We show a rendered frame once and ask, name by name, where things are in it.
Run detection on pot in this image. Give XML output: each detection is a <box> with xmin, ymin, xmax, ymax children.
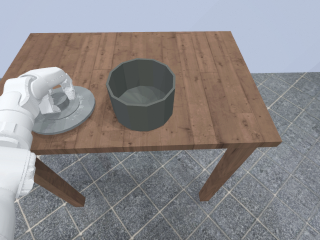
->
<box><xmin>106</xmin><ymin>58</ymin><xmax>176</xmax><ymax>132</ymax></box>

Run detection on lid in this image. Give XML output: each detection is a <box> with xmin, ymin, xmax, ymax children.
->
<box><xmin>32</xmin><ymin>85</ymin><xmax>96</xmax><ymax>135</ymax></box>

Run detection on robot left forearm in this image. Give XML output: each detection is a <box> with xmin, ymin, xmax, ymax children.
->
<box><xmin>0</xmin><ymin>73</ymin><xmax>49</xmax><ymax>151</ymax></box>

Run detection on knob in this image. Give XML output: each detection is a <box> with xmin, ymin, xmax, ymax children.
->
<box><xmin>50</xmin><ymin>92</ymin><xmax>70</xmax><ymax>110</ymax></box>

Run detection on robot left upper arm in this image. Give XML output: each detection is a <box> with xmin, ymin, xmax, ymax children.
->
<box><xmin>0</xmin><ymin>146</ymin><xmax>36</xmax><ymax>240</ymax></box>

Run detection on table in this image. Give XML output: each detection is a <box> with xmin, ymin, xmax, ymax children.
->
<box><xmin>0</xmin><ymin>31</ymin><xmax>283</xmax><ymax>207</ymax></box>

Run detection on robot left hand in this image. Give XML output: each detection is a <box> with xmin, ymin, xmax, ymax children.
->
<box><xmin>26</xmin><ymin>67</ymin><xmax>76</xmax><ymax>114</ymax></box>

